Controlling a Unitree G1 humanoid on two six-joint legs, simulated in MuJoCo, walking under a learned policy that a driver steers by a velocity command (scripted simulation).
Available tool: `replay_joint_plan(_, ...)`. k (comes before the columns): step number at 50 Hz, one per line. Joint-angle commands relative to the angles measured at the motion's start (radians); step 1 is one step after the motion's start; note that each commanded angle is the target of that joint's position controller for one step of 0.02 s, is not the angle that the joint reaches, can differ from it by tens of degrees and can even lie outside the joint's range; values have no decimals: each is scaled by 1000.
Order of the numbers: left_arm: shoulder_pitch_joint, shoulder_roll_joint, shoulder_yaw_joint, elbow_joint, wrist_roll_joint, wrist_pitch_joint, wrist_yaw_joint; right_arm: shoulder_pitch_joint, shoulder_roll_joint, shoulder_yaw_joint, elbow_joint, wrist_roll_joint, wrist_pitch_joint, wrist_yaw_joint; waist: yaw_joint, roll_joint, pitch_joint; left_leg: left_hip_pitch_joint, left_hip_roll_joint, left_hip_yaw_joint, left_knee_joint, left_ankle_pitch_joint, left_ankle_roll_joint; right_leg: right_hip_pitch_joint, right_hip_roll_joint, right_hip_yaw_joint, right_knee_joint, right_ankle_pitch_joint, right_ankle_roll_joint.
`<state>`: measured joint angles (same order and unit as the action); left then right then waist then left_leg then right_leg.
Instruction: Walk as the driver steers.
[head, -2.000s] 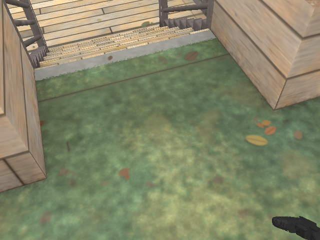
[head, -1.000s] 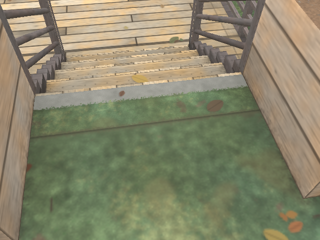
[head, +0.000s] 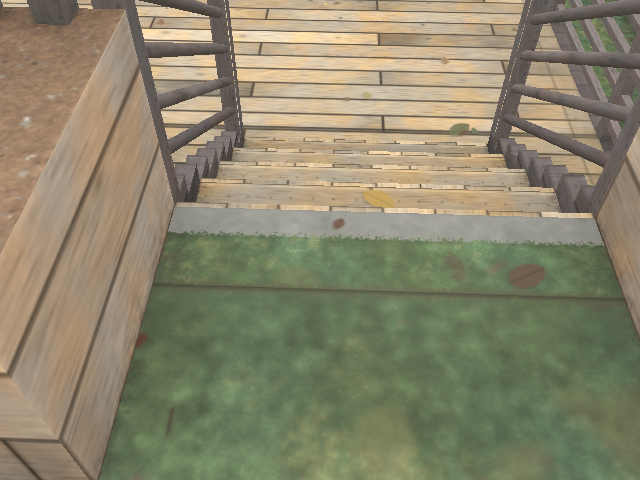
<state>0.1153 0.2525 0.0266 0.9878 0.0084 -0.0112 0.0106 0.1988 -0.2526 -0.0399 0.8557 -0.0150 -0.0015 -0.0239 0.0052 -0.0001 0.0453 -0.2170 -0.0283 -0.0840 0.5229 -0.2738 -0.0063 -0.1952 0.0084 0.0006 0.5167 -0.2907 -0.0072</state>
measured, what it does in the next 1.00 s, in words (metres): stands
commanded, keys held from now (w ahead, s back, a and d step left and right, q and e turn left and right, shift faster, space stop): no key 1.00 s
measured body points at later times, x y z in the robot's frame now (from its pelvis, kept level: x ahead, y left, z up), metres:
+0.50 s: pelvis +0.00 -0.01 +0.00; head +0.01 -0.01 +0.45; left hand +0.05 +0.25 -0.15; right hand +0.06 -0.27 -0.14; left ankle +0.01 +0.13 -0.74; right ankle -0.01 -0.12 -0.74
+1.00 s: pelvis +0.00 -0.01 +0.00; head +0.01 -0.01 +0.45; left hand +0.02 +0.23 -0.15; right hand +0.03 -0.26 -0.15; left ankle +0.01 +0.13 -0.74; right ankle -0.01 -0.12 -0.74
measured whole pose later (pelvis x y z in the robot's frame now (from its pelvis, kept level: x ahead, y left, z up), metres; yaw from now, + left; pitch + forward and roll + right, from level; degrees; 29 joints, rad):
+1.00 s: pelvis +0.00 -0.01 +0.00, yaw -1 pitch -1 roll +0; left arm 0.23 0.21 0.00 1.10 0.01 -0.01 0.02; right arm 0.24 -0.21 -0.01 1.08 0.00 -0.01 -0.04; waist 0.01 0.00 0.04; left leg -0.21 0.00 -0.08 0.49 -0.25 -0.03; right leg -0.19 0.03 0.00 0.49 -0.27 -0.03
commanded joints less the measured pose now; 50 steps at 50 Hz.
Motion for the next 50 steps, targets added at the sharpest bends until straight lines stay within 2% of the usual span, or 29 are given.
replay_joint_plan(1,-12,118,21,-22,-1,-9,3,-5,-116,-23,-32,1,-14,-6,4,8,-46,15,52,-43,-75,200,20,0,-55,59,-94,135,-26)
replay_joint_plan(20,47,105,7,66,-2,-6,13,10,-97,-3,95,7,-15,-13,7,4,-21,15,41,-13,-98,163,8,-10,-38,54,-122,110,-27)
replay_joint_plan(43,133,68,-6,86,-4,-5,16,62,-69,18,189,10,-16,-19,4,1,-4,-6,37,6,-105,141,0,-15,-29,51,-132,116,-35)
replay_joint_plan(45,149,62,-8,89,-2,-3,15,63,-69,17,192,18,-13,-19,8,3,-5,-6,37,5,-104,152,3,-13,-28,49,-130,119,-34)
replay_joint_plan(50,164,55,-10,88,-3,-3,16,77,-59,19,203,15,-10,-21,4,0,1,-4,37,7,-103,146,2,-21,-27,50,-134,117,-36)
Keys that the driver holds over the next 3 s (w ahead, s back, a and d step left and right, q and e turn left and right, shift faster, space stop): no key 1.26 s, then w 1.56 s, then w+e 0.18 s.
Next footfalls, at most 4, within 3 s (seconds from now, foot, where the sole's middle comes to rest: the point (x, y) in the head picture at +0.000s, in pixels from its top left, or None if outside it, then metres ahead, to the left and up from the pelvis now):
2.02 right None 0.46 -0.10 -0.77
2.56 left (275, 370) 0.76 0.14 -0.77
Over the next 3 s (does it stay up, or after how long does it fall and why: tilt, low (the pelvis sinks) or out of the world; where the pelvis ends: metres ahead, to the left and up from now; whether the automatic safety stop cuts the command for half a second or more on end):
stays up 0.84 0.04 0.00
